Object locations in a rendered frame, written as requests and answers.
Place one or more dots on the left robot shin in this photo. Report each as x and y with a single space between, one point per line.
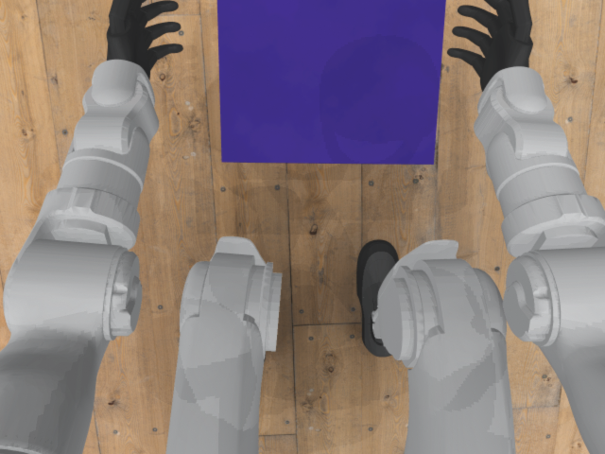
195 281

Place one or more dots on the left robot upper arm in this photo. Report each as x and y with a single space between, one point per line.
67 301

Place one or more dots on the robot right hand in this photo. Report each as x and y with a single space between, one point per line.
510 44

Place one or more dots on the robot right forearm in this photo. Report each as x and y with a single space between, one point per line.
543 200

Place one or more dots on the right robot thigh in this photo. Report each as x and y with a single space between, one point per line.
437 323

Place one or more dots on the robot left forearm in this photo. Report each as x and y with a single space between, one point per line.
104 171

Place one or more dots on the right robot upper arm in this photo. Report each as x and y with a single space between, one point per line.
556 299

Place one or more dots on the robot left hand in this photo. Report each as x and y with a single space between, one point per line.
129 39

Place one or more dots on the carton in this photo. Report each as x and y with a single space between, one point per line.
329 81

